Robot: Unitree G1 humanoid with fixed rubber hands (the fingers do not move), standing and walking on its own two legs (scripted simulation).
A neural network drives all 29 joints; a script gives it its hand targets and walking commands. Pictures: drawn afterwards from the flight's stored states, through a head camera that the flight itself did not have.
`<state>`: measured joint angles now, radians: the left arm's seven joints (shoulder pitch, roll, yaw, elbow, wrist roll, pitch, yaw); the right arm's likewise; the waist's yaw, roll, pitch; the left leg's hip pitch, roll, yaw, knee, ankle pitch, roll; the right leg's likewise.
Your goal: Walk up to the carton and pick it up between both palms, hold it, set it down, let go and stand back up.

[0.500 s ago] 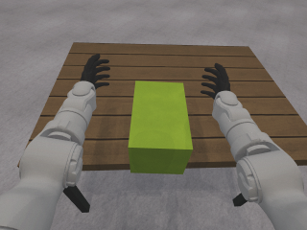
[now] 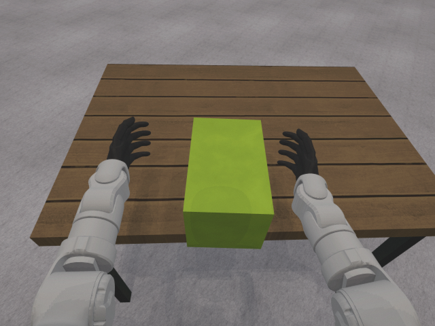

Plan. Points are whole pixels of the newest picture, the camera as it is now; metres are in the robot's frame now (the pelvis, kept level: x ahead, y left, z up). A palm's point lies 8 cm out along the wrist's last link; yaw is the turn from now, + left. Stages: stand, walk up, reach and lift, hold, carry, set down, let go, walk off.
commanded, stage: set down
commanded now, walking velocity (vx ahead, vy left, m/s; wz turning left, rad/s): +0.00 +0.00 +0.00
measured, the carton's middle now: (225, 180) +0.45 +0.03 -0.02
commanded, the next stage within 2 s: let go in 2.00 s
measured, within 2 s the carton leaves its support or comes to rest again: neither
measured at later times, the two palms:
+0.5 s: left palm (113, 209) +0.30 +0.23 +0.05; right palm (306, 218) +0.32 -0.12 +0.05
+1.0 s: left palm (106, 260) +0.23 +0.23 -0.01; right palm (320, 275) +0.24 -0.15 -0.01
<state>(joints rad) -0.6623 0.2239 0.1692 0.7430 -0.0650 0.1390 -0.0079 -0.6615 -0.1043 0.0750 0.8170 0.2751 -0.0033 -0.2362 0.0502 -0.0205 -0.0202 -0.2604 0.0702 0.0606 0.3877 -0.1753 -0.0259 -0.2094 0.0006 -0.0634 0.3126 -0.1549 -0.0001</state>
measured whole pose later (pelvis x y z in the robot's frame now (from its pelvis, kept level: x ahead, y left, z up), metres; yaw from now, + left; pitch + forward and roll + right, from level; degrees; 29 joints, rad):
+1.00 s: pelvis +0.00 +0.01 +0.00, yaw +0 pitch -3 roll +0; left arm 0.04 0.18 0.02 0.44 -0.09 -0.13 0.03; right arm 0.06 -0.05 0.03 0.50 0.11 -0.22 -0.09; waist 0.06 -0.03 0.04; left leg -0.11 0.04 0.08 0.36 -0.19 -0.01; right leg -0.09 -0.03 -0.04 0.33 -0.19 0.01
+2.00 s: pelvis +0.02 +0.00 +0.00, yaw -1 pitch -5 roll +0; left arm 0.19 0.20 0.01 0.52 0.02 0.14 0.00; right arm 0.17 -0.19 -0.02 0.70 -0.01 -0.18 0.01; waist 0.00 -0.01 0.07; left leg -0.03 0.05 0.09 0.34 -0.21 -0.02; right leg -0.01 -0.02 -0.04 0.32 -0.21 0.01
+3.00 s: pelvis +0.01 +0.01 -0.01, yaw -4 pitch +2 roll +0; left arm 0.31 0.20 0.01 0.61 0.03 -0.03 0.00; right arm 0.32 -0.22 -0.04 0.78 -0.03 0.01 0.02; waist -0.01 -0.01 -0.04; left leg -0.26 0.06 0.14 0.52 -0.29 -0.01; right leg -0.29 -0.01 0.03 0.54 -0.28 0.02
